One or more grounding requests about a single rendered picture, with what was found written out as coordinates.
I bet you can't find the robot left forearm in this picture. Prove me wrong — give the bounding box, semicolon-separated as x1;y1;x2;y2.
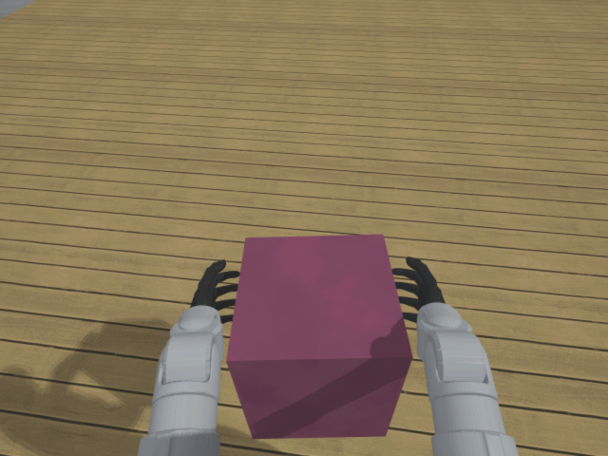
138;305;224;456

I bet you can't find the carton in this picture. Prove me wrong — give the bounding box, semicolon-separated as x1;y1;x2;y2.
226;235;413;439

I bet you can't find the robot right forearm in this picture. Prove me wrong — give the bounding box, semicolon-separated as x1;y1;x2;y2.
416;302;519;456

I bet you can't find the left robot hand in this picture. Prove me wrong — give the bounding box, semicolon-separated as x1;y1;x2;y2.
190;259;240;324

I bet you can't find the right robot hand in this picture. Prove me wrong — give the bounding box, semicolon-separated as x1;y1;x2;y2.
392;256;446;324

